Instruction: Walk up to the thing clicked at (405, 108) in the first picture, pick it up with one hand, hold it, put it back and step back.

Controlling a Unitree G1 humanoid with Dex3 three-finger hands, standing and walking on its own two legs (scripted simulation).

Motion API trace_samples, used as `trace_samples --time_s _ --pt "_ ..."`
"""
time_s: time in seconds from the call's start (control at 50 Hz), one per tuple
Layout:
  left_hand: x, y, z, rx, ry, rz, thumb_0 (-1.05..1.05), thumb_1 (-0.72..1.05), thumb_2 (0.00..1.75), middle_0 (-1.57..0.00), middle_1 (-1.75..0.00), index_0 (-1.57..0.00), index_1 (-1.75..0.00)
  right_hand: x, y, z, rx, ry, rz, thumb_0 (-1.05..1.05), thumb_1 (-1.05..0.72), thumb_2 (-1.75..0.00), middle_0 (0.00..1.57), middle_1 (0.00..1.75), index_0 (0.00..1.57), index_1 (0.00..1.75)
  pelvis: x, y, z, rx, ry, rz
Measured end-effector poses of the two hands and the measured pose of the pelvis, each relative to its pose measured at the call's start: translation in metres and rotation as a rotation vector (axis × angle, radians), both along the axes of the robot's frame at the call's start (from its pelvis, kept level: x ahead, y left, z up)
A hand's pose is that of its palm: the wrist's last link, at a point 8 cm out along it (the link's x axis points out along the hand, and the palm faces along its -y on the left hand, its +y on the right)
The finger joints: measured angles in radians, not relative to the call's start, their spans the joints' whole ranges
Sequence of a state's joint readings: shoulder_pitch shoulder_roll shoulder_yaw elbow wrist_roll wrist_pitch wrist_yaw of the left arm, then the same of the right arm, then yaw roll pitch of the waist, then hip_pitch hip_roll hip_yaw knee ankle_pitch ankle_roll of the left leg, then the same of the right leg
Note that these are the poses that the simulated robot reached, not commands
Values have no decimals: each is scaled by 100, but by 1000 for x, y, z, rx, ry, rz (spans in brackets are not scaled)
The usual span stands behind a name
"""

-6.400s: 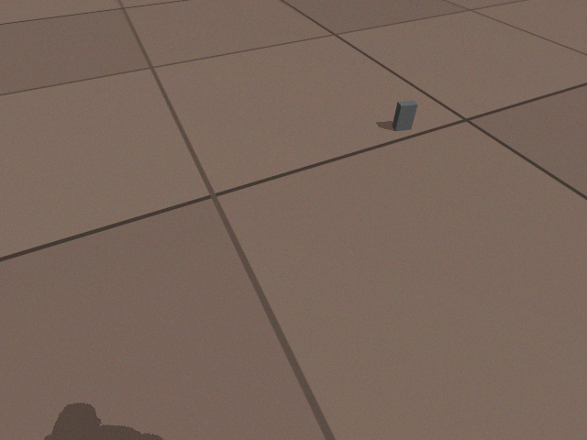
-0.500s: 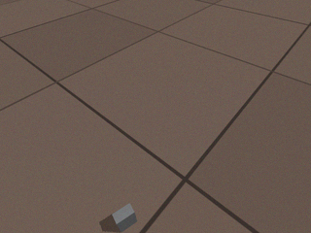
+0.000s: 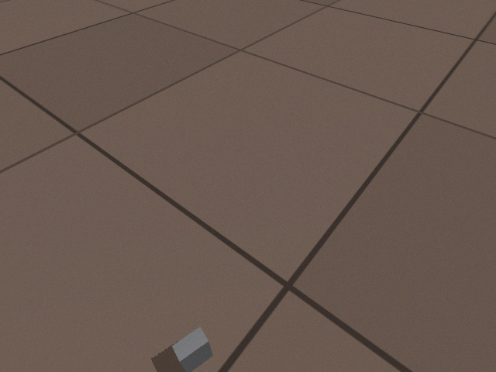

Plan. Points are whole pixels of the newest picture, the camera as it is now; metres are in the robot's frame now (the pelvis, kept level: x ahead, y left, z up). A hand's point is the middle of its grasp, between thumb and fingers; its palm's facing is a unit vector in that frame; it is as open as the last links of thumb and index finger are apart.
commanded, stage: walk up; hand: left
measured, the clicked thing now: (193, 351) +0.38 +0.20 -0.70
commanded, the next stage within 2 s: stand in 0.24 s
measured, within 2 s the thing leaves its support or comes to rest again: neither
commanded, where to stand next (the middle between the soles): +0.06 +0.00 m, yaw +0 degrees
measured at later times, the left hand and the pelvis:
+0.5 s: hand out of the picture +0.09 +0.25 -0.16, palm faces -0.01 -0.94 -0.34, open 7.4 cm; pelvis +0.02 +0.00 +0.00, yaw +1 degrees
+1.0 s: hand out of the picture +0.10 +0.25 -0.15, palm faces +0.00 -0.94 -0.34, open 7.4 cm; pelvis +0.03 -0.01 +0.00, yaw +1 degrees
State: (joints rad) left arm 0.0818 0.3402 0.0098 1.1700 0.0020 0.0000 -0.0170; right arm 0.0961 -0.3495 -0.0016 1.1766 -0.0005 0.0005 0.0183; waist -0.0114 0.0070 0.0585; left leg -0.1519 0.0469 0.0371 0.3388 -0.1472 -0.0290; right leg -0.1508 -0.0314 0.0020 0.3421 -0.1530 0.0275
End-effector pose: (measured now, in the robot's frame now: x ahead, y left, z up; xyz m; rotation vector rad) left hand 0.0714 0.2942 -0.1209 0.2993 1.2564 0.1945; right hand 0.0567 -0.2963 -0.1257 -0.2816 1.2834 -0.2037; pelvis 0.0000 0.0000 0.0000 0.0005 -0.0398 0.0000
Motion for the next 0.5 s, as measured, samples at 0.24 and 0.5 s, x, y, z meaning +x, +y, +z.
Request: trace_samples --time_s 0.24,0.5 --pt "3 1 1 0 -9 6 0 90 89 -20 -30 -20 -30 20 3 2 4 -35 16 0 -90 -90 20 30 21 30 4 1 0 -2 2 2" --pt "11 4 3 13 -16 4 0 90 89 -20 -30 -21 -30 38 0 6 -9 -53 32 0 -90 -90 20 30 21 30 16 -1 1 0 10 12"
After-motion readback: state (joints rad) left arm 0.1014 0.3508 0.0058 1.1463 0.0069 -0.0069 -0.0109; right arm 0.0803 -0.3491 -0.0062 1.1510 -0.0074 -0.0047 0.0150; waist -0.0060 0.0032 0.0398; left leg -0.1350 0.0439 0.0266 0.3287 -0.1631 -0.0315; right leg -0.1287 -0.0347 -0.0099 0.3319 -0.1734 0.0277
